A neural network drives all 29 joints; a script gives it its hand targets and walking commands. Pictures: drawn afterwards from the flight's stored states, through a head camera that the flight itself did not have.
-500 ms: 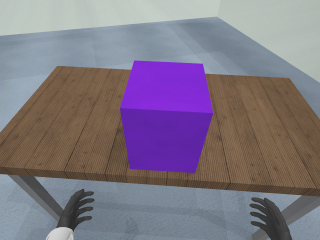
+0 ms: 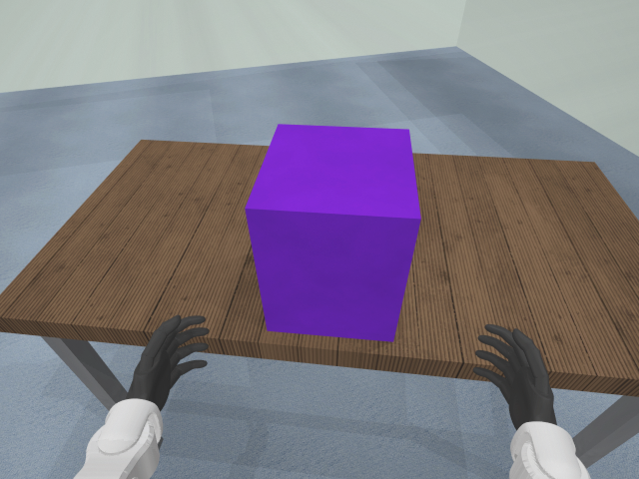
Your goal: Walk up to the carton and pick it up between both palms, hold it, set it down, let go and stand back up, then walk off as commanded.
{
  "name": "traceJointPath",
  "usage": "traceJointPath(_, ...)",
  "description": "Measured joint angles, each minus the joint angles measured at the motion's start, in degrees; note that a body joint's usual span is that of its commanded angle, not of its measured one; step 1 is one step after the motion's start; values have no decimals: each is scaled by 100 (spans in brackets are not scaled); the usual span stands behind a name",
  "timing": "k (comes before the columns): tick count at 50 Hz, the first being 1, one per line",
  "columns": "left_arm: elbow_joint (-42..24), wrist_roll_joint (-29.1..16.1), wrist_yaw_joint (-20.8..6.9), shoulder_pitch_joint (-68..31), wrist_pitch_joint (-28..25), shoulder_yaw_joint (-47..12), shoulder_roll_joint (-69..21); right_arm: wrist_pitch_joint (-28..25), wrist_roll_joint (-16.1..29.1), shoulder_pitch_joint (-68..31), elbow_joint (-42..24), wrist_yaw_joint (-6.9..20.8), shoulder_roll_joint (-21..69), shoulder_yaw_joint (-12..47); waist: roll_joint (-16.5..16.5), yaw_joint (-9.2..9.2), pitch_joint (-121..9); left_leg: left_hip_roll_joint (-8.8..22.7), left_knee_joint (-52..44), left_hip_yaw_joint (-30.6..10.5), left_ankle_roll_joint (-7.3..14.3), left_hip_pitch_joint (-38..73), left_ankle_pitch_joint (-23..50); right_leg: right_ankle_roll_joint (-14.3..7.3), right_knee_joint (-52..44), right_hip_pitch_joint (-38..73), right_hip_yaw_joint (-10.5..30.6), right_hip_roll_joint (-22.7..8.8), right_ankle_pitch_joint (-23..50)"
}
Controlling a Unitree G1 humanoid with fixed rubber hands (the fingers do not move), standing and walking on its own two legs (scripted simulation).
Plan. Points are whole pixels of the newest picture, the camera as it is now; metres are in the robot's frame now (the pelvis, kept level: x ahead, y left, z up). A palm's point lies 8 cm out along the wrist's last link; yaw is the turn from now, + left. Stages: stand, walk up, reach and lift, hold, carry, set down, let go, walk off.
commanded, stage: reach and lift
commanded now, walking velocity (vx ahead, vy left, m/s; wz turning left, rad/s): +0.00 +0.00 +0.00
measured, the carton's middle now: (335, 233) +0.45 +0.04 +0.08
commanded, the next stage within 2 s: none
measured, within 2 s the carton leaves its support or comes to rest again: neither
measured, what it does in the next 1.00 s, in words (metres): stands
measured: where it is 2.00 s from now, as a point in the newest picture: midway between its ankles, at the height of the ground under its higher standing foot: outside the picture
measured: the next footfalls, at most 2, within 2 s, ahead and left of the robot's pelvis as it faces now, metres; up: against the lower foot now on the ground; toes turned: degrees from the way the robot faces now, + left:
none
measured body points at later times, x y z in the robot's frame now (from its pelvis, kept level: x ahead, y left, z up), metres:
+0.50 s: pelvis +0.01 +0.01 +0.00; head -0.01 +0.01 +0.45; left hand +0.31 +0.22 +0.11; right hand +0.31 -0.19 +0.10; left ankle -0.04 +0.12 -0.74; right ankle +0.04 -0.13 -0.74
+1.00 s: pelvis -0.01 +0.01 +0.00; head -0.01 +0.02 +0.45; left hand +0.37 +0.23 +0.16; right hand +0.37 -0.19 +0.15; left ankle -0.04 +0.12 -0.74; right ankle +0.04 -0.13 -0.74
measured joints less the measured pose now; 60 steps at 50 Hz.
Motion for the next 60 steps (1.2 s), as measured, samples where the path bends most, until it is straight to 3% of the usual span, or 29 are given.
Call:
traceJointPath(10,-86,55,-107,-866,383,270,115,438,61,-639,-116,-292,172,66,-207,-77,189,14,-1,-93,-48,-68,41,-42,51,-62,-93,4,-15)
traceJointPath(20,199,-61,-119,-1742,1096,331,157,842,198,-1644,61,-421,-121,18,-98,-263,79,-14,-6,-72,-3,-183,-1,28,-61,-129,-70,-22,3)
traceJointPath(34,-391,105,-24,-2481,2339,771,-100,1182,919,-2600,517,-290,-871,-88,-86,-413,14,24,-36,96,51,-196,-46,106,-448,-42,91,31,211)
traceJointPath(47,954,186,106,-4070,2534,926,140,1441,1011,-4290,1886,-90,-908,-96,-255,-383,-62,-26,-25,164,61,-657,146,80,-329,-571,168,-10,365)
traceJointPath(60,2458,144,9,-5428,2431,790,471,1455,921,-5553,3149,-302,-822,-96,-210,-525,-371,1,-39,-75,-17,-806,201,27,-380,-616,-69,-4,357)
